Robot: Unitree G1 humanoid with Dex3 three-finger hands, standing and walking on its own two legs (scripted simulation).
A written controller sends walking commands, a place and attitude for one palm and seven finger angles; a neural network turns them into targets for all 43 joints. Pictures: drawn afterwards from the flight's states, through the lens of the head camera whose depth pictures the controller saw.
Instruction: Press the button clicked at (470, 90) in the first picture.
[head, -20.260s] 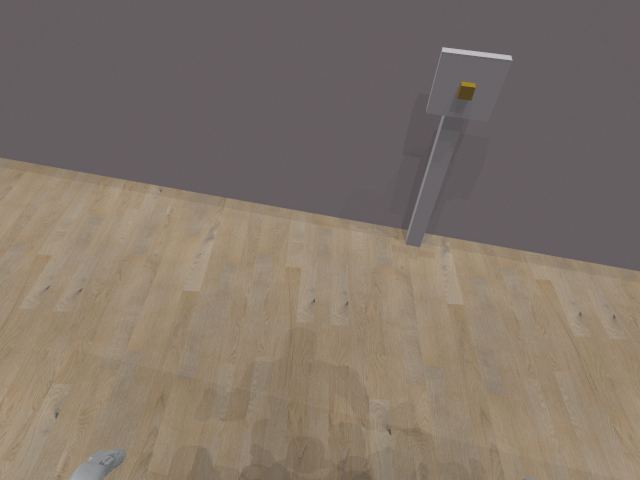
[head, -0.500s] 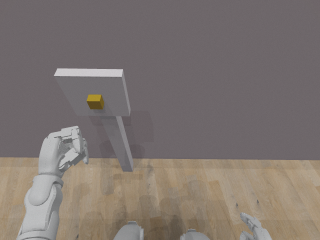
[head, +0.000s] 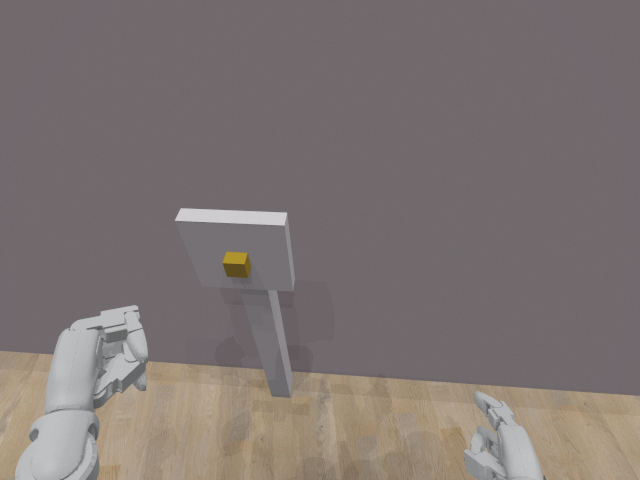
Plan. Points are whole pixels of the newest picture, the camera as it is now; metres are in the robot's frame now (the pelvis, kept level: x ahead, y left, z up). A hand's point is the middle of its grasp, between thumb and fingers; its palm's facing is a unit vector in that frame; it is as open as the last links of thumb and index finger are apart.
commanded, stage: draw the hand back to the body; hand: left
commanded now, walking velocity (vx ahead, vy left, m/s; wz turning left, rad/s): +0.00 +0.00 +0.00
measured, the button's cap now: (237, 263) +0.46 +0.20 -0.04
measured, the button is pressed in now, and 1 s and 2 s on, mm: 0 0 0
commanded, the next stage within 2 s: step back with the hand held close in 0.64 s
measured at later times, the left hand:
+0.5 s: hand (64, 352) +0.18 +0.24 +0.18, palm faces +0.40 -0.81 -0.42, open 3.1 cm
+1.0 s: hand (77, 363) +0.18 +0.23 +0.16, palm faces +0.29 -0.83 -0.48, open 3.1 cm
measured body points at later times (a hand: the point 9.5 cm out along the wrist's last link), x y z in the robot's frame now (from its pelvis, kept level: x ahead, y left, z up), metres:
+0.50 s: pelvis +0.00 +0.00 +0.01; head -0.01 -0.03 +0.46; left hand +0.16 +0.28 +0.20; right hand +0.20 -0.22 -0.07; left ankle +0.00 +0.10 -0.73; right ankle -0.04 -0.11 -0.73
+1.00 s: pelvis -0.02 +0.00 +0.01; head -0.01 -0.02 +0.46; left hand +0.16 +0.27 +0.19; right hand +0.16 -0.24 -0.08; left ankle +0.00 +0.10 -0.73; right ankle -0.04 -0.11 -0.73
